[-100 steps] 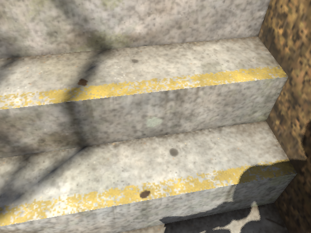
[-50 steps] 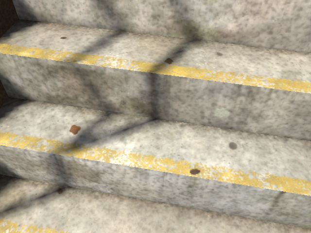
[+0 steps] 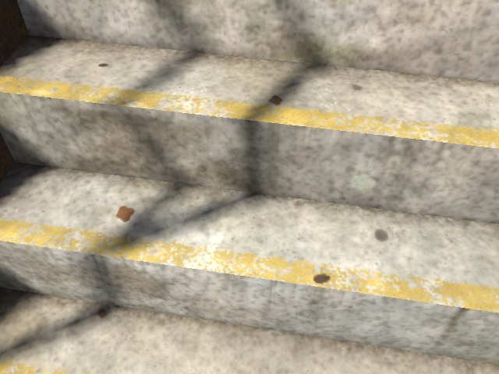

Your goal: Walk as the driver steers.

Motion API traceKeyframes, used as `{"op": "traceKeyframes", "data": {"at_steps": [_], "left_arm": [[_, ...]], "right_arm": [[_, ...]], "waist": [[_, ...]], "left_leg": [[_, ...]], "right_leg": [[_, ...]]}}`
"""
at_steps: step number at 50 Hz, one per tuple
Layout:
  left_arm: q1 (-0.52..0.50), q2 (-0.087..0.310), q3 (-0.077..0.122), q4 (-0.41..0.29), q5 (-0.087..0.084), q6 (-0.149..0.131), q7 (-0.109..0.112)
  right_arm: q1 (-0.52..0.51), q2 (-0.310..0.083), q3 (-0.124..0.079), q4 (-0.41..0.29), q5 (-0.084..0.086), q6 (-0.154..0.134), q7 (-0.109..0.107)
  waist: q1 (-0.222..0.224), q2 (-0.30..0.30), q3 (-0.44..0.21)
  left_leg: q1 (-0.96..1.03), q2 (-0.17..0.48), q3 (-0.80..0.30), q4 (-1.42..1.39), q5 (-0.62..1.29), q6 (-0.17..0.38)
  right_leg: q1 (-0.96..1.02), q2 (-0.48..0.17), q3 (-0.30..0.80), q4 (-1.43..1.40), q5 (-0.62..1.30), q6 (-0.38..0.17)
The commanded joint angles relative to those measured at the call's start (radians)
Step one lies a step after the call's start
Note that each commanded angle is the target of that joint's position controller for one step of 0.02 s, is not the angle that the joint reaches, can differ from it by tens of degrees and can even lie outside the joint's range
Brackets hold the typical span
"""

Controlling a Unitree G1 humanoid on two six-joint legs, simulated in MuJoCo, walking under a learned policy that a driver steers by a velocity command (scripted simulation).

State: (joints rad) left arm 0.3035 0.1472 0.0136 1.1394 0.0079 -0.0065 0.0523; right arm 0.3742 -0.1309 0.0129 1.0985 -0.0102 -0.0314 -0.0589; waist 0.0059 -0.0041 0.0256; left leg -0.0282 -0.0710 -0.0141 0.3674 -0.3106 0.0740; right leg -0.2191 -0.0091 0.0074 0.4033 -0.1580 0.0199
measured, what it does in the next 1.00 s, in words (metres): lifts its left foot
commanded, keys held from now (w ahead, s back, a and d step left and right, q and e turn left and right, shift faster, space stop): no key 0.50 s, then w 0.50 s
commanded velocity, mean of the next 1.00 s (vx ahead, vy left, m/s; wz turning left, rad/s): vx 0.15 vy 0.00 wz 0.00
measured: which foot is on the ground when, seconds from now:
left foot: down 0.00-0.90, up 0.92-1.00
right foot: down 0.00-1.00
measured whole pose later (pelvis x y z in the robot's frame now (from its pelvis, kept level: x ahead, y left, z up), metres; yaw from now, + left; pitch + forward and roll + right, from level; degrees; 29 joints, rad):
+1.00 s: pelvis +0.06 -0.01 +0.00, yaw +0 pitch -1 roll +0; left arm 0.35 0.15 0.02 1.06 0.03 -0.06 0.04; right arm 0.28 -0.18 -0.01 1.00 -0.02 -0.06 -0.02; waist 0.01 0.01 0.00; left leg -0.29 -0.02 0.04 0.92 -0.51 0.08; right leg -0.14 0.00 -0.01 0.42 -0.26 -0.01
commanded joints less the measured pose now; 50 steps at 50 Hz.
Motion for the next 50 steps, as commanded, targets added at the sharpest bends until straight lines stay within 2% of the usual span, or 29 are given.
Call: {"op": "traceKeyframes", "data": {"at_steps": [1,25,27,31,34,37,39,41,42,43,44,45,46,47,48,49,50], "left_arm": [[0.069,0.070,0.008,-0.007,0.000,-0.002,0.004],[0.091,0.066,-0.001,-0.002,-0.001,0.000,0.005],[0.081,0.055,-0.006,-0.004,0.000,0.002,0.005],[0.049,0.059,-0.005,-0.024,0.005,-0.003,0.002],[0.027,0.055,-0.008,-0.052,0.006,-0.019,-0.003],[0.018,0.047,-0.008,-0.079,0.010,-0.036,-0.006],[0.019,0.035,-0.013,-0.095,0.011,-0.046,-0.010],[0.069,0.051,-0.004,-0.091,0.007,-0.059,-0.005],[0.096,0.067,0.004,-0.090,0.004,-0.065,0.000],[0.134,0.088,0.015,-0.088,-0.002,-0.066,0.005],[0.224,0.112,0.026,-0.067,0.001,-0.062,0.010],[0.304,0.137,0.035,-0.050,0.011,-0.054,0.014],[0.259,0.133,0.026,-0.049,0.020,-0.056,0.007],[0.184,0.144,0.030,-0.064,0.024,-0.058,-0.004],[0.114,0.146,0.033,-0.083,0.024,-0.052,-0.012],[0.044,0.128,0.026,-0.109,0.023,-0.048,-0.014],[-0.001,0.125,0.023,-0.133,0.018,-0.049,-0.012]], "right_arm": [[0.099,-0.079,-0.012,-0.005,0.000,-0.002,-0.004],[0.133,-0.077,-0.009,-0.009,0.002,-0.001,-0.003],[0.128,-0.061,-0.002,-0.012,-0.001,-0.003,-0.003],[0.109,-0.082,-0.006,-0.025,-0.002,-0.011,0.000],[0.096,-0.101,-0.013,-0.031,-0.002,-0.018,0.003],[0.117,-0.122,-0.027,-0.028,0.000,-0.024,0.006],[0.081,-0.114,-0.025,-0.041,-0.003,-0.031,0.008],[0.053,-0.125,-0.031,-0.056,0.005,-0.041,0.013],[0.041,-0.126,-0.030,-0.065,0.009,-0.048,0.015],[0.002,-0.135,-0.029,-0.088,0.017,-0.056,0.018],[-0.020,-0.136,-0.030,-0.102,0.021,-0.059,0.021],[-0.045,-0.113,-0.029,-0.110,0.028,-0.055,0.024],[-0.059,-0.072,-0.022,-0.127,0.012,-0.044,0.029],[-0.041,-0.052,-0.021,-0.128,-0.017,-0.032,0.033],[-0.035,-0.055,-0.023,-0.133,-0.022,-0.030,0.040],[-0.041,-0.058,-0.025,-0.140,-0.019,-0.032,0.045],[-0.061,-0.057,-0.026,-0.149,-0.014,-0.034,0.046]], "waist": [[-0.001,0.018,0.066],[-0.002,0.018,0.077],[-0.006,0.016,0.067],[-0.010,0.034,0.111],[-0.011,0.061,0.115],[-0.019,0.081,0.119],[-0.001,0.080,0.137],[0.016,0.039,0.094],[0.023,0.006,0.053],[0.044,-0.021,-0.007],[0.075,-0.067,-0.065],[0.116,-0.164,-0.088],[0.071,-0.215,-0.054],[0.013,-0.134,0.017],[-0.019,-0.109,0.061],[-0.050,-0.096,0.109],[-0.062,-0.113,0.129]], "left_leg": [[-0.135,0.160,-0.099,-0.072,0.342,-0.012],[-0.128,0.161,-0.094,-0.077,0.358,-0.016],[-0.135,0.149,-0.098,-0.119,0.218,-0.011],[-0.167,0.146,-0.128,-0.186,0.029,0.016],[-0.131,0.167,-0.145,-0.176,0.109,0.043],[-0.074,0.201,-0.171,-0.141,0.186,0.092],[-0.086,0.220,-0.166,-0.096,0.354,0.111],[-0.078,0.178,-0.091,0.024,0.665,0.095],[-0.087,0.154,-0.052,0.104,0.830,0.073],[-0.137,0.130,-0.032,0.216,0.877,0.051],[-0.244,0.100,-0.011,0.357,0.719,0.033],[-0.351,0.021,0.037,0.579,0.337,0.006],[-0.394,0.022,0.042,0.711,-0.216,-0.002],[-0.378,0.083,-0.003,0.747,-0.290,0.002],[-0.377,0.098,0.001,0.695,-0.286,0.008],[-0.323,0.102,0.022,0.566,-0.247,0.015],[-0.260,0.088,0.047,0.441,-0.211,0.016]], "right_leg": [[0.065,-0.082,0.072,-0.020,0.118,-0.041],[0.062,-0.085,0.065,-0.011,0.114,-0.036],[0.079,-0.078,0.067,-0.035,0.054,-0.034],[0.054,-0.053,0.049,-0.016,-0.005,-0.036],[0.007,-0.029,0.014,0.042,-0.029,-0.042],[-0.072,-0.001,-0.026,0.125,-0.097,-0.057],[-0.076,-0.003,-0.034,0.139,-0.078,-0.078],[0.001,0.005,-0.031,0.128,0.032,-0.103],[0.068,-0.012,-0.002,0.122,0.188,-0.116],[0.161,-0.045,0.040,0.122,0.340,-0.137],[0.283,-0.105,0.118,0.088,0.435,-0.178],[0.338,-0.231,0.266,-0.025,0.526,-0.270],[0.245,-0.344,0.378,-0.128,0.479,-0.330],[0.112,-0.335,0.330,-0.148,0.285,-0.319],[0.032,-0.291,0.282,-0.179,0.078,-0.277],[-0.066,-0.234,0.206,-0.216,-0.006,-0.222],[-0.122,-0.195,0.154,-0.228,0.021,-0.196]]}}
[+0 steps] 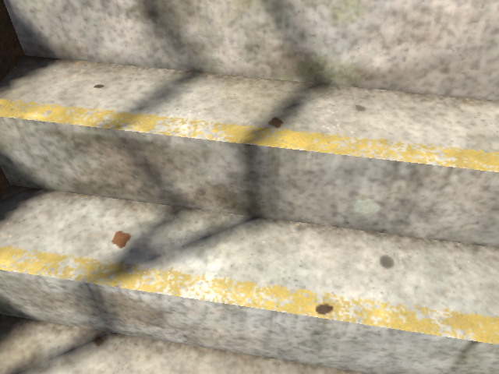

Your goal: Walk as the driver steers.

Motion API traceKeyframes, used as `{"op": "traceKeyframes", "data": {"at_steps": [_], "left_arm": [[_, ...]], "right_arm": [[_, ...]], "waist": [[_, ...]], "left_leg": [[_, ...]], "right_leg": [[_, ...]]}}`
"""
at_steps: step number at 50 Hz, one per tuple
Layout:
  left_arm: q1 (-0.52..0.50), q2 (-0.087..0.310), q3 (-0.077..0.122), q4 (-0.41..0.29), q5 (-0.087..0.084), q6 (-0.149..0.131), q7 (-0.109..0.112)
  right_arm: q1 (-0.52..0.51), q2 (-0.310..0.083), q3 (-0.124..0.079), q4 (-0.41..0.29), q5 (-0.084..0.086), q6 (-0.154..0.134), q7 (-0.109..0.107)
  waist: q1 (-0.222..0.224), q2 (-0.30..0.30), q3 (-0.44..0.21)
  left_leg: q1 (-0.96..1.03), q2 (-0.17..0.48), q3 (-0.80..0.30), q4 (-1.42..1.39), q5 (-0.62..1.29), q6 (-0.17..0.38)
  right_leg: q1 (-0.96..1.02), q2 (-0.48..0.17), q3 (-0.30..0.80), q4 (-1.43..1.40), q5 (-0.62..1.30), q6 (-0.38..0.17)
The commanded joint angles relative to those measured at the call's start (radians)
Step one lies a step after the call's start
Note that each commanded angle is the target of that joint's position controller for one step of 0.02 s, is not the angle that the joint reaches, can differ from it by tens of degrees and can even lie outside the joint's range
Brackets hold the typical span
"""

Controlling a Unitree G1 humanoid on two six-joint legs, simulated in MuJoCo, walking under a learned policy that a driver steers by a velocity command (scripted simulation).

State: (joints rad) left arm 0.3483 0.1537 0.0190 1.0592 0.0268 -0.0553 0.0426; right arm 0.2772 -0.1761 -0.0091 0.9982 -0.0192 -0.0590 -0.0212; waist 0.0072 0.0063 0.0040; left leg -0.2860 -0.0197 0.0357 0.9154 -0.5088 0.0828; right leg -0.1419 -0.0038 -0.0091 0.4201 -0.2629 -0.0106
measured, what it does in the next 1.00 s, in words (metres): climbs: left foot, then right foot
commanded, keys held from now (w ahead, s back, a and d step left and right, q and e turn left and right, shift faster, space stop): w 1.00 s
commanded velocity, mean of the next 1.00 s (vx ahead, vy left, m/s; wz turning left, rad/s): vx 0.48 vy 0.00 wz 0.00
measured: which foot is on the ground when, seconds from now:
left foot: up 0.00-0.08, down 0.10-0.50, up 0.52-0.96, down 0.98-1.00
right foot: down 0.00-0.12, up 0.14-0.46, down 0.48-1.00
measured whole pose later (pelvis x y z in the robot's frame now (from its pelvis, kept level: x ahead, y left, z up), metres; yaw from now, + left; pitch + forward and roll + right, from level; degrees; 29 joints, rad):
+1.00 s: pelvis +0.20 +0.04 +0.02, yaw +1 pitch +5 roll +4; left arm 0.46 0.16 0.01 1.10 -0.02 -0.06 0.04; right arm -0.16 -0.05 0.08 0.52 -0.02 0.00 -0.02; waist 0.07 -0.03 0.05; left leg -1.06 0.04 0.17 1.49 -0.64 0.08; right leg 0.04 -0.10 -0.07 0.08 -0.12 -0.04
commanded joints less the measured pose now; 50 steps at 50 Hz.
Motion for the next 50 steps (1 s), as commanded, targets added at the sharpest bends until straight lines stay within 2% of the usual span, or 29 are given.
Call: {"op": "traceKeyframes", "data": {"at_steps": [1,5,6,7,8,9,10,12,15,17,18,21,23,24,25,26,27,28,30,32,35,38,42,45,46,47,48,49,50], "left_arm": [[-0.048,0.124,0.019,-0.063,-0.007,0.000,0.001],[-0.029,0.131,0.030,-0.088,-0.035,-0.003,-0.003],[-0.040,0.073,0.017,-0.104,-0.046,-0.008,-0.011],[-0.040,0.011,-0.004,-0.148,-0.051,0.003,-0.013],[-0.017,0.055,0.010,-0.131,-0.015,0.017,-0.014],[-0.018,0.069,0.018,-0.123,0.014,0.020,-0.021],[-0.033,0.069,0.020,-0.119,0.019,0.014,-0.029],[0.008,0.050,0.024,-0.092,0.020,0.001,-0.042],[-0.006,0.021,0.018,-0.098,0.016,0.008,-0.039],[-0.049,0.019,0.011,-0.120,0.016,0.015,-0.036],[-0.005,-0.003,0.000,-0.112,0.009,0.022,-0.025],[-0.041,0.036,0.009,-0.147,-0.007,0.025,0.009],[0.107,-0.003,0.003,-0.097,-0.018,-0.003,0.018],[0.215,-0.010,0.003,-0.050,-0.007,-0.016,0.021],[0.273,0.032,0.007,-0.017,0.007,-0.026,0.019],[0.221,0.108,0.014,-0.041,0.017,-0.015,0.016],[0.143,0.162,0.034,-0.055,0.012,-0.001,0.012],[0.100,0.168,0.051,-0.053,-0.006,0.012,-0.003],[0.087,0.093,0.023,-0.026,-0.006,0.003,-0.013],[0.125,0.053,0.007,0.008,0.007,-0.011,-0.017],[0.211,0.106,0.015,0.046,0.005,-0.030,-0.021],[0.188,0.096,-0.004,0.048,-0.014,-0.038,-0.013],[0.211,0.135,-0.003,0.051,-0.012,-0.041,0.008],[0.224,0.143,0.002,0.070,-0.016,-0.008,0.035],[0.201,0.146,0.009,0.050,-0.043,0.000,0.044],[0.143,0.135,0.012,0.021,-0.036,0.010,0.040],[0.184,0.168,0.011,-0.015,-0.035,0.004,0.019],[0.168,0.262,0.031,-0.040,-0.035,-0.020,-0.007],[0.114,0.328,0.058,-0.078,-0.077,-0.063,-0.044]], "right_arm": [[0.028,-0.001,-0.001,-0.047,-0.007,-0.007,0.006],[0.146,-0.020,-0.009,-0.005,-0.004,-0.017,-0.016],[0.248,-0.066,-0.021,0.012,-0.018,-0.024,-0.018],[0.269,-0.196,-0.049,0.007,-0.009,-0.012,-0.018],[0.201,-0.164,-0.050,-0.006,-0.010,-0.003,-0.015],[0.140,-0.143,-0.050,-0.018,0.001,0.003,-0.008],[0.103,-0.140,-0.048,-0.031,-0.001,-0.004,-0.005],[0.095,-0.091,-0.035,-0.024,-0.008,-0.025,-0.005],[0.126,-0.072,-0.024,-0.004,-0.017,-0.049,0.002],[0.111,-0.072,-0.015,-0.008,-0.014,-0.051,-0.005],[0.085,-0.098,-0.022,-0.011,-0.004,-0.042,-0.008],[0.086,-0.117,-0.022,-0.026,-0.006,-0.038,-0.021],[0.084,-0.123,-0.032,-0.024,0.024,-0.022,-0.020],[0.033,-0.113,-0.036,-0.048,0.049,-0.020,-0.016],[0.009,-0.046,-0.024,-0.086,0.051,-0.023,-0.008],[0.115,0.051,-0.005,-0.072,0.051,-0.008,-0.004],[0.143,0.030,-0.015,-0.053,0.010,0.015,-0.013],[0.047,-0.002,-0.028,-0.083,-0.027,0.020,-0.016],[-0.117,-0.001,-0.023,-0.162,-0.028,0.001,0.008],[-0.131,0.038,-0.008,-0.199,-0.031,0.006,0.018],[-0.261,0.091,0.021,-0.313,-0.021,0.033,-0.002],[-0.426,0.078,0.043,-0.452,-0.026,0.045,-0.011],[-0.504,0.096,0.065,-0.547,-0.021,0.049,-0.009],[-0.575,0.121,0.088,-0.637,-0.047,0.052,0.009],[-0.579,0.161,0.119,-0.645,-0.027,0.054,0.017],[-0.464,0.165,0.115,-0.591,-0.007,0.059,0.010],[-0.347,0.083,0.074,-0.517,0.024,0.064,0.004],[-0.112,0.044,0.042,-0.454,0.012,0.065,-0.003],[0.055,-0.029,0.007,-0.404,-0.008,0.056,-0.019]], "waist": [[-0.057,-0.141,0.138],[-0.090,-0.061,0.022],[-0.123,0.055,-0.022],[-0.117,0.345,-0.015],[-0.071,0.243,0.079],[-0.043,0.144,0.139],[-0.016,0.092,0.175],[0.025,0.021,0.111],[0.032,0.016,0.008],[0.032,0.048,0.006],[0.049,0.134,-0.019],[0.044,0.125,0.019],[0.091,0.095,-0.065],[0.131,0.077,-0.071],[0.110,-0.045,-0.105],[0.028,-0.271,-0.112],[0.005,-0.183,-0.050],[0.015,-0.127,0.087],[0.000,-0.033,0.201],[-0.022,0.019,0.114],[0.012,-0.074,0.049],[0.006,-0.051,0.128],[0.026,-0.073,0.105],[0.046,-0.070,0.046],[0.050,-0.107,-0.010],[-0.003,-0.119,-0.080],[-0.011,-0.079,-0.206],[-0.105,-0.199,-0.388],[-0.214,-0.171,-0.532]], "left_leg": [[0.039,0.017,0.027,-0.203,0.030,0.004],[0.267,-0.012,0.067,-0.538,0.291,-0.009],[0.407,0.102,-0.098,-0.602,0.331,-0.001],[0.299,0.358,-0.457,-0.816,0.102,0.087],[0.144,0.401,-0.553,-0.856,-0.112,0.186],[0.080,0.365,-0.490,-0.858,-0.191,0.208],[0.073,0.321,-0.407,-0.841,-0.113,0.183],[0.098,0.259,-0.272,-0.781,0.246,0.161],[0.158,0.244,-0.151,-0.664,0.694,0.152],[0.147,0.232,-0.109,-0.652,0.748,0.133],[0.074,0.227,-0.073,-0.654,0.817,0.146],[0.122,0.257,-0.095,-0.534,1.177,0.179],[0.223,0.239,-0.077,-0.314,1.325,0.172],[0.155,0.176,-0.046,-0.151,1.166,0.137],[-0.090,0.114,-0.040,0.033,0.631,0.076],[-0.219,-0.023,-0.018,0.344,0.101,0.014],[-0.307,-0.016,-0.080,0.650,0.065,0.008],[-0.504,-0.014,-0.056,0.943,0.077,0.007],[-0.765,0.012,-0.078,1.042,0.165,0.020],[-0.815,0.006,-0.068,1.129,0.183,0.031],[-1.003,-0.005,-0.052,1.399,0.053,0.044],[-1.100,0.041,-0.033,1.281,0.006,0.024],[-1.229,0.100,0.027,1.246,-0.056,-0.002],[-1.092,0.153,0.069,0.933,-0.010,-0.006],[-0.797,0.139,0.104,0.613,-0.124,0.023],[-0.483,0.090,0.128,0.474,-0.060,0.045],[-0.284,-0.035,0.252,0.408,-0.092,0.027],[-0.103,-0.087,0.244,0.368,-0.076,0.050],[0.134,-0.010,-0.024,0.324,0.016,0.105]], "right_leg": [[-0.185,-0.177,0.135,-0.216,0.239,-0.172],[-0.181,-0.126,0.075,0.045,0.297,-0.157],[-0.321,-0.064,0.027,0.228,0.126,-0.128],[-0.405,0.041,-0.072,0.404,-0.251,-0.075],[-0.375,-0.014,-0.014,0.661,-0.269,-0.062],[-0.444,-0.025,-0.006,0.819,-0.221,-0.060],[-0.495,-0.054,0.009,0.848,-0.175,-0.055],[-0.479,-0.048,-0.023,0.939,-0.066,-0.055],[-0.455,-0.039,-0.044,0.922,-0.035,-0.050],[-0.387,-0.046,-0.054,0.711,-0.045,-0.046],[-0.261,-0.015,-0.093,0.705,-0.059,-0.068],[-0.161,0.025,-0.101,0.325,-0.136,-0.094],[-0.059,0.038,-0.120,0.015,0.120,-0.118],[0.044,0.033,-0.108,-0.140,0.268,-0.115],[0.250,-0.107,0.078,-0.157,0.506,-0.108],[0.243,-0.365,0.384,-0.168,0.822,-0.205],[0.097,-0.415,0.437,-0.215,0.358,-0.334],[0.018,-0.384,0.433,-0.295,-0.080,-0.363],[0.004,-0.295,0.289,-0.287,-0.106,-0.269],[0.026,-0.243,0.178,-0.204,0.132,-0.212],[0.096,-0.286,0.186,-0.228,0.060,-0.222],[0.022,-0.264,0.156,-0.322,-0.193,-0.196],[0.142,-0.280,0.154,-0.350,-0.079,-0.203],[0.191,-0.230,0.094,-0.422,0.208,-0.202],[0.099,-0.230,0.043,-0.528,0.474,-0.231],[0.012,-0.210,-0.043,-0.478,0.829,-0.231],[0.061,-0.197,-0.062,-0.302,1.385,-0.250],[0.170,-0.283,-0.055,-0.041,1.912,-0.239],[0.038,-0.263,-0.038,0.219,1.988,-0.202]]}}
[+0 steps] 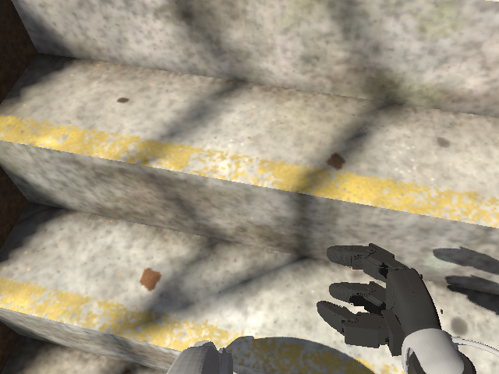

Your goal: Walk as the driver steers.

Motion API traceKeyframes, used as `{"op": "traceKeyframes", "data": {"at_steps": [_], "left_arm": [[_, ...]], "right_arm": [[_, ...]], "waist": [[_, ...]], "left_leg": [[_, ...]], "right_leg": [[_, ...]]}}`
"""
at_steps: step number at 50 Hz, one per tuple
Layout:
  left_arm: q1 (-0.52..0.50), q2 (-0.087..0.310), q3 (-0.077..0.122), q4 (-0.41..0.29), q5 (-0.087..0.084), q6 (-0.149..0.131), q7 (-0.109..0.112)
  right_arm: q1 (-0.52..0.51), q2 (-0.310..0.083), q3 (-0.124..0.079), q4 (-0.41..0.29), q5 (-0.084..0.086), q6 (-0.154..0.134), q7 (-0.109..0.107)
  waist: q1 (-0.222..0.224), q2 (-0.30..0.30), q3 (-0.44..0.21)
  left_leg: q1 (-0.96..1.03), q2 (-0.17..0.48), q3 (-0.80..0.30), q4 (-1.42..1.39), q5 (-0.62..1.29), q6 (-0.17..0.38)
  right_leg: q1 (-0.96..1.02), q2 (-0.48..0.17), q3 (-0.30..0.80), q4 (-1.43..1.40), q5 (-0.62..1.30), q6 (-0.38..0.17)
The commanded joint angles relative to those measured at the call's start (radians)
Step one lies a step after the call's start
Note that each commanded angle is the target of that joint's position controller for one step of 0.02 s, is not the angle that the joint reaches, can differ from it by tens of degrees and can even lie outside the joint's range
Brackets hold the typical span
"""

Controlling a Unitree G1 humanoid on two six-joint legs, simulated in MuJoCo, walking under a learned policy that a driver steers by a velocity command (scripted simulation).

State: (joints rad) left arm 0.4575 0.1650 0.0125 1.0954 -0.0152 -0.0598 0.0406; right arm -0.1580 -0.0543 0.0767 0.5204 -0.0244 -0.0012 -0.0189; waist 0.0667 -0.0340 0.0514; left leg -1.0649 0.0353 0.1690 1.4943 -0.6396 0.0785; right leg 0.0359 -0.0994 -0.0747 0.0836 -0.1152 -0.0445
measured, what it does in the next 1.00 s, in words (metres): climbs: right foot 0.22 m higher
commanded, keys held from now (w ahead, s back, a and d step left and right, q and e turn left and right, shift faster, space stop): w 1.00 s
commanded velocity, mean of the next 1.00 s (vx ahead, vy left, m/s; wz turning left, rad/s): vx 0.50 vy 0.00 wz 0.00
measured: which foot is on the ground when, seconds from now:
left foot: down 0.00-0.60, up 0.62-1.00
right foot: down 0.00-0.02, up 0.04-0.56, down 0.58-1.00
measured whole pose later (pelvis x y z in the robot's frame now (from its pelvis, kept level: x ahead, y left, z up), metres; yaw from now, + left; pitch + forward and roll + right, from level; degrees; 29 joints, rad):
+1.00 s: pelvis +0.41 -0.09 +0.41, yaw -1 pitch +3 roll +3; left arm 0.54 0.08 0.02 1.08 0.00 -0.12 0.02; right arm -0.09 0.02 0.08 0.59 -0.02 -0.02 -0.02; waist 0.09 -0.02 0.04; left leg -1.44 0.00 0.09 2.08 -0.23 0.15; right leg -0.07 0.03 -0.04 0.34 -0.30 -0.09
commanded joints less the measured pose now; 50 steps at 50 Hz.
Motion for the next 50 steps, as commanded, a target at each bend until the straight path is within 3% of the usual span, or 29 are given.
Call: {"op": "traceKeyframes", "data": {"at_steps": [1,2,3,4,5,6,8,10,12,13,16,20,25,26,28,29,30,31,32,34,35,36,37,38,39,41,45,48,50], "left_arm": [[-0.057,0.344,0.080,-0.175,-0.056,-0.077,-0.074],[-0.190,0.236,0.078,-0.207,-0.014,-0.079,-0.103],[-0.193,0.104,0.058,-0.241,0.054,-0.077,-0.113],[-0.440,-0.009,0.023,-0.341,0.067,-0.045,-0.098],[-0.333,-0.077,0.004,-0.377,0.063,-0.032,-0.072],[-0.284,-0.082,-0.005,-0.405,0.072,-0.005,-0.043],[-0.245,-0.065,-0.015,-0.406,0.077,0.022,-0.007],[-0.256,-0.006,-0.016,-0.442,0.059,0.054,0.009],[-0.245,0.087,0.014,-0.423,0.044,0.084,0.025],[-0.271,0.067,0.016,-0.422,0.033,0.097,0.032],[-0.510,0.004,0.003,-0.530,0.055,0.085,0.026],[-0.749,-0.030,-0.009,-0.632,0.070,0.054,0.006],[-0.850,-0.020,-0.050,-0.799,0.057,0.086,-0.012],[-0.713,-0.064,-0.082,-0.792,0.038,0.102,-0.037],[-0.255,0.032,-0.018,-0.604,0.018,0.117,-0.039],[-0.086,0.099,0.023,-0.551,0.025,0.105,-0.033],[0.035,0.201,0.067,-0.495,0.047,0.085,-0.015],[0.006,0.259,0.088,-0.434,0.056,0.085,0.013],[-0.120,0.248,0.100,-0.423,0.040,0.079,0.010],[-0.246,0.123,0.065,-0.315,0.032,0.056,0.000],[-0.256,0.018,0.035,-0.263,0.024,0.037,-0.005],[-0.274,-0.032,0.021,-0.230,0.030,0.027,-0.007],[-0.244,-0.066,0.010,-0.195,0.039,0.014,-0.008],[-0.190,-0.077,0.005,-0.155,0.034,-0.002,-0.015],[-0.156,-0.051,0.013,-0.144,0.035,-0.020,-0.024],[-0.124,-0.019,0.021,-0.135,0.041,-0.053,-0.036],[0.046,0.025,0.025,-0.069,0.040,-0.098,-0.045],[0.128,-0.018,0.010,-0.045,0.011,-0.072,-0.024],[0.249,0.034,0.030,-0.013,-0.009,-0.061,0.020]], "right_arm": [[0.574,-0.260,-0.121,0.100,-0.025,0.011,-0.039],[0.546,-0.357,-0.157,0.164,-0.018,0.047,-0.059],[0.488,-0.369,-0.167,0.193,0.009,0.041,-0.042],[0.450,-0.307,-0.143,0.261,-0.004,0.027,-0.050],[0.434,-0.215,-0.119,0.317,-0.032,0.003,-0.044],[0.365,-0.118,-0.100,0.356,-0.069,-0.007,-0.032],[0.408,-0.044,-0.087,0.422,-0.067,-0.041,0.002],[0.312,-0.097,-0.093,0.420,-0.055,-0.074,0.004],[0.215,-0.157,-0.098,0.390,-0.057,-0.112,-0.005],[0.298,-0.183,-0.102,0.418,-0.054,-0.123,-0.008],[0.580,-0.260,-0.136,0.469,-0.048,-0.149,-0.017],[0.801,-0.233,-0.151,0.481,-0.074,-0.164,-0.036],[0.709,-0.232,-0.147,0.452,-0.024,-0.142,-0.043],[0.580,-0.250,-0.140,0.416,0.016,-0.127,-0.037],[0.591,-0.367,-0.153,0.366,0.047,-0.133,-0.020],[0.479,-0.432,-0.185,0.327,0.069,-0.138,0.005],[0.325,-0.436,-0.198,0.240,0.113,-0.150,0.035],[0.270,-0.279,-0.171,0.163,0.076,-0.156,0.078],[0.284,-0.146,-0.139,0.111,0.005,-0.146,0.077],[0.282,-0.031,-0.096,0.075,-0.059,-0.123,0.062],[0.340,-0.008,-0.080,0.097,-0.062,-0.113,0.050],[0.381,-0.008,-0.075,0.130,-0.042,-0.089,0.037],[0.393,0.004,-0.067,0.129,-0.022,-0.083,0.024],[0.384,0.022,-0.057,0.132,-0.013,-0.072,0.016],[0.349,0.032,-0.042,0.102,-0.025,-0.072,0.012],[0.254,-0.023,-0.051,0.104,-0.009,-0.057,-0.002],[0.032,0.043,-0.027,0.022,0.011,-0.057,-0.031],[-0.128,0.031,-0.007,-0.050,-0.002,-0.045,-0.001],[-0.174,0.069,0.017,-0.083,0.012,-0.015,0.013]], "waist": [[-0.315,0.047,-0.650],[-0.302,0.369,-0.586],[-0.240,0.264,-0.468],[-0.215,0.109,-0.216],[-0.107,0.070,-0.092],[-0.007,0.041,-0.087],[0.019,0.057,-0.067],[0.115,0.098,-0.007],[0.157,0.036,0.010],[0.116,0.053,-0.003],[-0.061,0.081,-0.001],[-0.213,0.122,0.001],[-0.127,0.111,0.065],[-0.025,0.092,-0.016],[0.096,0.240,-0.339],[0.189,0.265,-0.393],[0.281,0.058,-0.417],[0.176,-0.301,-0.451],[0.065,-0.167,-0.486],[-0.078,-0.016,-0.137],[-0.127,0.042,-0.038],[-0.142,0.006,-0.001],[-0.141,-0.072,0.028],[-0.143,-0.053,0.055],[-0.146,0.001,0.069],[-0.115,0.067,0.070],[-0.044,0.004,0.079],[0.004,0.089,0.086],[0.064,-0.048,-0.040]], "left_leg": [[1.003,0.064,-0.491,-0.589,-0.029,0.148],[1.011,0.209,-1.015,-1.037,-0.143,0.233],[0.902,0.232,-1.115,-1.119,0.068,0.246],[0.708,0.141,-0.820,-1.018,0.064,0.174],[0.706,0.144,-0.733,-0.916,0.170,0.145],[0.712,0.104,-0.599,-0.808,0.236,0.067],[0.743,0.087,-0.425,-0.861,0.299,0.021],[0.551,0.106,-0.398,-0.986,0.316,0.002],[0.347,0.108,-0.347,-1.006,0.387,0.074],[0.434,0.134,-0.367,-1.025,0.468,0.119],[0.892,0.209,-0.421,-1.142,0.531,0.138],[1.352,0.304,-0.432,-1.170,0.690,0.134],[1.000,0.247,-0.218,-1.550,0.718,0.111],[0.788,0.169,-0.054,-1.591,1.002,0.088],[0.875,0.218,-0.081,-1.245,2.005,0.138],[0.948,0.224,-0.103,-0.959,2.158,0.110],[0.723,0.097,-0.166,-0.490,1.801,0.055],[0.475,-0.176,-0.276,-0.049,0.715,0.010],[0.323,-0.203,-0.478,0.391,0.623,-0.003],[0.116,-0.142,-0.409,0.526,0.728,0.043],[0.089,-0.139,-0.412,0.519,0.762,0.059],[0.061,-0.150,-0.398,0.560,0.730,0.055],[-0.016,-0.163,-0.380,0.694,0.645,0.052],[-0.088,-0.143,-0.377,0.696,0.607,0.047],[-0.120,-0.114,-0.369,0.632,0.586,0.046],[-0.109,-0.119,-0.282,0.582,0.642,0.038],[-0.529,-0.090,-0.250,0.971,0.411,0.078],[-0.362,-0.007,-0.050,0.537,0.434,0.066],[-0.187,0.013,0.069,0.312,0.298,0.080]], "right_leg": [[-0.225,-0.059,0.024,0.839,1.479,-0.118],[-0.499,0.189,0.067,1.297,0.323,-0.073],[-0.647,0.224,0.280,1.752,0.043,-0.042],[-0.812,0.211,0.251,1.933,-0.057,-0.042],[-0.977,0.205,0.292,1.994,-0.089,-0.060],[-1.039,0.206,0.289,2.070,-0.139,-0.058],[-1.112,0.230,0.268,2.203,-0.222,-0.053],[-1.025,0.194,0.261,2.013,-0.162,-0.033],[-0.860,0.237,0.130,2.027,-0.035,0.017],[-0.938,0.245,0.079,2.168,-0.061,0.027],[-1.299,0.194,0.159,2.228,-0.251,-0.015],[-1.712,0.192,0.212,2.371,-0.542,-0.046],[-1.373,0.077,-0.019,1.886,-0.509,-0.023],[-0.860,0.061,-0.065,1.391,-0.495,-0.084],[-0.296,0.258,-0.131,1.345,-0.562,-0.071],[-0.226,0.269,-0.049,1.113,-0.538,-0.088],[-0.137,0.142,0.373,0.834,-0.577,-0.159],[-0.069,-0.069,0.847,0.470,-0.291,-0.214],[-0.126,-0.113,0.956,0.431,-0.589,-0.202],[-0.458,-0.081,0.773,0.456,-0.773,-0.116],[-0.562,-0.055,0.643,0.501,-0.658,-0.079],[-0.598,-0.036,0.516,0.515,-0.554,-0.065],[-0.595,-0.038,0.471,0.457,-0.438,-0.087],[-0.577,-0.044,0.413,0.426,-0.363,-0.086],[-0.564,-0.031,0.362,0.388,-0.243,-0.076],[-0.572,-0.035,0.304,0.316,-0.080,-0.082],[-0.254,-0.112,0.334,0.179,-0.151,-0.117],[-0.301,-0.055,0.235,0.040,-0.038,-0.084],[-0.146,-0.084,0.214,-0.126,0.352,-0.144]]}}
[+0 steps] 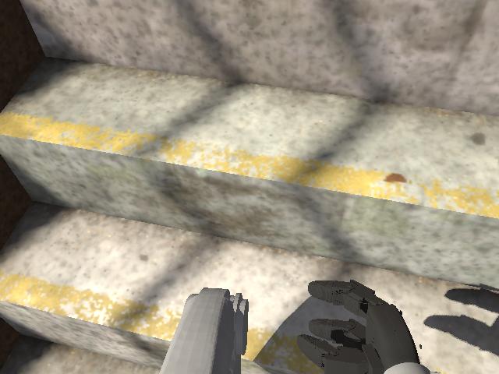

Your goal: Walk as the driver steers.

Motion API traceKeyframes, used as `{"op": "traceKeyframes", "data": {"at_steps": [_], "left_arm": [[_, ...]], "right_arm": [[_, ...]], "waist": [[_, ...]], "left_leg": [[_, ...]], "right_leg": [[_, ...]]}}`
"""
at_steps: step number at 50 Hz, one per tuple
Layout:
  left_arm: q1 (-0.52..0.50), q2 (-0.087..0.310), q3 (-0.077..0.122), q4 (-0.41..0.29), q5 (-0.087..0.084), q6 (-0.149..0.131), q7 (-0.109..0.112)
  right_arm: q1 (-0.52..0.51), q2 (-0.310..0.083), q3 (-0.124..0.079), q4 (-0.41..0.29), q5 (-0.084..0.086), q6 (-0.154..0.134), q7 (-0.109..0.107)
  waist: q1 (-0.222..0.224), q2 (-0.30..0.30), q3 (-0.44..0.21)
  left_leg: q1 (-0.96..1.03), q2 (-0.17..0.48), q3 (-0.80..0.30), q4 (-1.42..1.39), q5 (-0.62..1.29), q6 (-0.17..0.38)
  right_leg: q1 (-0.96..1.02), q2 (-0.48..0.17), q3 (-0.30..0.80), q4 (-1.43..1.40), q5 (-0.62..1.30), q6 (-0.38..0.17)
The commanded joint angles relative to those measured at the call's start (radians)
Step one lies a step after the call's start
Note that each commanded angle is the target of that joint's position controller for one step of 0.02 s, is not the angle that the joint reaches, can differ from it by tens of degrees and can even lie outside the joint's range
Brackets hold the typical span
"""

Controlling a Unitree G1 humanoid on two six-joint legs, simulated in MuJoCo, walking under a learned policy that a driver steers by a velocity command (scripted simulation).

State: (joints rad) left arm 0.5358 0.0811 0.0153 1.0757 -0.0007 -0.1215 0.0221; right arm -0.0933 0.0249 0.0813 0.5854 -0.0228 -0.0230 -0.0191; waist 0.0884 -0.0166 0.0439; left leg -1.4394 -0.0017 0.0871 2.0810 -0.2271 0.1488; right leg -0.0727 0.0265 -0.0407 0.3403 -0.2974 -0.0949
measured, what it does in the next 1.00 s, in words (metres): climbs: left foot 0.22 m higher, then right foot 0.22 m higher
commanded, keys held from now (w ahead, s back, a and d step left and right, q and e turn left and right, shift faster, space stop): w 1.00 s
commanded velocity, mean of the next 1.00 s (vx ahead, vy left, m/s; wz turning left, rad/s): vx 0.50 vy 0.00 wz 0.00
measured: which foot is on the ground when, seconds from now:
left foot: up 0.00-0.08, down 0.10-0.54, up 0.56-1.00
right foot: down 0.00-0.12, up 0.14-0.50, down 0.52-1.00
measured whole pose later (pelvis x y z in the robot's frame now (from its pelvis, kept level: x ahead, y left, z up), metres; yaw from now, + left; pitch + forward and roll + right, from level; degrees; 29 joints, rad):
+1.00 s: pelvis +0.43 -0.03 +0.43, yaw +0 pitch +3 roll +1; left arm 0.50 0.09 0.04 1.08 0.01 -0.16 0.04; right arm 0.06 -0.03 0.02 0.66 -0.02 -0.03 -0.01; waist 0.05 0.00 -0.02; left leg -1.39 0.09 0.04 2.24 -0.14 0.12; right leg -0.17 -0.06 -0.09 0.42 -0.30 -0.04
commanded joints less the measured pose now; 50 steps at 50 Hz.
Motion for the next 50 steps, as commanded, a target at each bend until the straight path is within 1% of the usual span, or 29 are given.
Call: {"op": "traceKeyframes", "data": {"at_steps": [1,2,3,4,5,6,7,8,9,10,12,15,17,19,21,23,24,25,26,27,28,29,30,31,33,35,39,43,50], "left_arm": [[0.198,0.100,0.027,0.016,-0.021,0.009,0.055],[0.087,0.113,0.020,-0.044,-0.039,-0.001,0.056],[0.088,0.207,0.034,-0.072,-0.053,-0.022,0.063],[0.068,0.337,0.073,-0.094,-0.056,-0.063,0.037],[0.050,0.350,0.088,-0.107,-0.072,-0.090,0.003],[0.018,0.290,0.081,-0.142,-0.071,-0.105,-0.038],[-0.172,0.240,0.089,-0.211,-0.046,-0.098,-0.070],[-0.269,0.161,0.088,-0.276,0.030,-0.077,-0.067],[-0.329,0.059,0.063,-0.373,0.060,-0.062,-0.049],[-0.367,-0.009,0.024,-0.431,0.079,-0.055,-0.043],[-0.308,-0.092,-0.027,-0.455,0.049,-0.027,-0.027],[-0.346,-0.107,-0.055,-0.468,0.006,0.014,-0.002],[-0.470,-0.107,-0.068,-0.520,-0.018,0.032,0.034],[-0.570,-0.079,-0.078,-0.575,-0.011,0.053,0.044],[-0.703,-0.034,-0.081,-0.649,0.015,0.065,0.029],[-0.671,-0.053,-0.113,-0.606,-0.026,0.065,0.005],[-0.605,-0.039,-0.096,-0.538,-0.043,0.065,-0.003],[-0.364,-0.012,-0.077,-0.483,-0.042,0.075,0.007],[-0.245,0.074,-0.043,-0.465,-0.015,0.078,0.001],[-0.270,0.174,-0.009,-0.426,0.022,0.063,0.006],[-0.105,0.269,0.032,-0.387,0.059,0.101,0.032],[-0.188,0.300,0.067,-0.349,0.042,0.127,0.039],[-0.346,0.282,0.074,-0.329,0.034,0.114,0.026],[-0.392,0.234,0.067,-0.259,0.033,0.098,0.024],[-0.388,0.039,0.016,-0.108,0.029,0.070,0.008],[-0.319,-0.026,-0.004,-0.049,0.018,0.053,-0.001],[-0.264,0.089,0.017,-0.035,0.003,-0.019,-0.002],[-0.087,0.139,0.038,0.002,0.003,-0.046,-0.003],[0.020,0.117,0.042,-0.035,0.022,-0.049,0.033]], "right_arm": [[-0.210,0.000,0.015,-0.138,0.017,0.012,0.019],[-0.111,-0.037,0.002,-0.076,0.042,0.003,0.026],[0.011,-0.076,-0.016,-0.018,0.071,0.016,0.009],[0.205,-0.139,-0.048,0.014,0.075,0.033,0.000],[0.320,-0.218,-0.077,0.052,0.044,0.036,-0.004],[0.449,-0.291,-0.117,0.129,0.002,0.029,-0.012],[0.523,-0.380,-0.161,0.173,-0.036,0.058,-0.033],[0.360,-0.356,-0.174,0.188,-0.020,0.052,-0.033],[0.261,-0.332,-0.177,0.221,0.013,0.017,-0.021],[0.266,-0.263,-0.162,0.308,0.015,-0.016,-0.018],[0.306,-0.099,-0.108,0.429,-0.016,-0.050,-0.019],[0.369,-0.119,-0.095,0.484,-0.009,-0.092,0.000],[0.438,-0.186,-0.098,0.506,-0.002,-0.127,0.025],[0.483,-0.218,-0.095,0.521,0.024,-0.139,0.030],[0.520,-0.240,-0.099,0.514,0.033,-0.141,0.012],[0.505,-0.287,-0.117,0.461,0.076,-0.111,-0.025],[0.605,-0.319,-0.118,0.434,0.098,-0.131,-0.032],[0.592,-0.428,-0.144,0.429,0.084,-0.156,-0.027],[0.553,-0.502,-0.181,0.400,0.086,-0.170,0.002],[0.636,-0.398,-0.169,0.350,0.081,-0.180,0.036],[0.519,-0.405,-0.179,0.307,0.061,-0.191,0.083],[0.385,-0.324,-0.185,0.245,-0.018,-0.184,0.103],[0.287,-0.204,-0.161,0.160,-0.059,-0.164,0.077],[0.225,-0.109,-0.129,0.096,-0.066,-0.140,0.058],[0.307,-0.026,-0.079,0.076,-0.044,-0.095,0.031],[0.425,-0.026,-0.068,0.122,-0.001,-0.069,0.014],[0.358,-0.105,-0.073,0.107,0.004,-0.043,-0.008],[0.148,-0.070,-0.067,0.042,0.008,-0.037,-0.030],[-0.087,-0.071,-0.058,-0.078,0.004,-0.014,0.021]], "waist": [[0.044,-0.092,-0.064],[-0.037,-0.047,-0.160],[-0.109,-0.069,-0.363],[-0.203,-0.161,-0.446],[-0.255,-0.229,-0.507],[-0.289,-0.153,-0.521],[-0.336,0.085,-0.484],[-0.263,0.078,-0.430],[-0.174,0.009,-0.318],[-0.114,-0.043,-0.156],[-0.010,-0.064,0.009],[0.002,-0.039,0.076],[-0.017,0.017,0.086],[-0.001,-0.022,0.092],[-0.038,0.025,0.022],[-0.057,0.073,-0.111],[-0.100,0.054,-0.236],[0.017,0.189,-0.409],[0.082,0.201,-0.523],[-0.021,0.052,-0.650],[0.088,-0.143,-0.687],[0.067,-0.178,-0.574],[0.006,-0.065,-0.454],[-0.061,-0.016,-0.266],[-0.177,0.026,-0.005],[-0.200,0.017,0.033],[-0.198,0.000,-0.004],[-0.094,-0.070,-0.004],[-0.026,-0.031,0.025]], "left_leg": [[0.316,0.050,0.160,-0.418,-0.158,0.024],[0.677,-0.043,0.232,-0.706,-0.220,0.030],[0.968,-0.122,0.231,-0.660,-0.214,0.019],[1.035,-0.106,0.165,-0.802,-0.238,0.019],[1.154,-0.125,0.077,-0.982,-0.292,0.047],[1.368,0.026,-0.301,-1.082,-0.406,0.160],[1.314,0.233,-0.851,-1.565,-0.511,0.321],[1.187,0.267,-1.061,-1.706,-0.579,0.327],[1.110,0.275,-0.957,-1.708,-0.623,0.250],[1.037,0.252,-0.792,-1.662,-0.597,0.185],[0.890,0.223,-0.491,-1.660,-0.301,0.096],[0.891,0.219,-0.263,-1.771,0.020,0.057],[0.933,0.231,-0.216,-1.866,0.093,0.074],[0.965,0.188,-0.115,-1.915,0.064,0.029],[1.009,0.160,-0.070,-2.056,0.119,0.048],[0.920,0.132,0.043,-2.186,0.437,0.107],[1.054,0.161,0.026,-2.039,1.073,0.132],[1.244,0.249,0.018,-1.796,1.777,0.172],[1.389,0.258,0.000,-1.556,1.929,0.148],[1.157,0.193,-0.104,-1.253,1.650,0.062],[0.994,0.038,-0.072,-0.853,1.011,0.044],[0.753,-0.112,-0.217,-0.366,0.407,0.020],[0.550,-0.134,-0.314,0.034,0.322,-0.011],[0.414,-0.112,-0.304,0.079,0.365,0.009],[0.286,-0.102,-0.298,0.115,0.306,0.027],[0.259,-0.091,-0.274,0.050,0.266,-0.011],[0.288,-0.034,-0.178,-0.030,0.294,-0.041],[-0.092,0.015,-0.127,0.339,0.121,-0.016],[-0.105,0.150,-0.003,-0.019,0.067,-0.051]], "right_leg": [[0.022,-0.206,0.115,-0.365,0.752,-0.095],[-0.059,-0.168,-0.003,-0.238,1.404,-0.068],[-0.088,-0.226,0.028,-0.065,1.893,-0.061],[0.030,-0.288,0.070,0.127,2.156,-0.082],[0.077,-0.298,0.083,0.323,2.186,-0.085],[-0.246,-0.190,0.114,0.612,1.890,-0.068],[-0.457,0.069,0.063,1.108,0.792,-0.042],[-0.605,0.114,0.171,1.682,0.391,-0.028],[-0.763,0.090,0.213,1.899,0.391,-0.036],[-0.918,0.093,0.230,1.944,0.387,-0.073],[-1.030,0.063,0.259,1.985,0.277,-0.088],[-1.153,0.060,0.227,2.000,0.155,-0.082],[-1.292,0.070,0.166,2.169,0.008,-0.082],[-1.290,0.003,0.123,1.973,-0.010,-0.082],[-1.144,-0.078,-0.048,1.671,0.038,-0.066],[-0.545,-0.066,-0.163,1.083,-0.074,-0.088],[-0.387,0.032,-0.226,1.057,-0.174,-0.075],[-0.304,0.067,-0.202,1.084,-0.248,-0.070],[-0.264,0.087,-0.139,0.864,-0.275,-0.071],[-0.004,-0.064,0.201,0.754,-0.363,-0.160],[-0.020,-0.216,0.665,0.382,-0.664,-0.215],[-0.084,-0.243,0.906,0.124,-0.738,-0.225],[-0.194,-0.291,0.881,0.116,-0.731,-0.159],[-0.325,-0.277,0.719,0.189,-0.651,-0.106],[-0.527,-0.212,0.444,0.215,-0.440,-0.031],[-0.519,-0.200,0.278,0.165,-0.195,-0.021],[-0.503,-0.233,0.228,0.031,-0.060,-0.103],[-0.156,-0.313,0.327,-0.088,-0.158,-0.148],[-0.023,-0.307,0.223,-0.222,-0.188,-0.130]]}}
Next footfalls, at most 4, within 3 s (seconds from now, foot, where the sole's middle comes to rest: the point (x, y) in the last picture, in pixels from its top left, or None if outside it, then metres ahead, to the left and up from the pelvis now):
0.10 left None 0.24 0.08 -0.57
0.52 right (376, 326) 0.42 -0.14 -0.35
1.14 left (229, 126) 0.69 0.13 -0.14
1.72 right None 0.87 -0.01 0.08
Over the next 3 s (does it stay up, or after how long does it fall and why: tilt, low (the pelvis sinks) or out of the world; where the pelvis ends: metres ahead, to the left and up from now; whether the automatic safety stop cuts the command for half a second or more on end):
stays up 1.11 -0.23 1.07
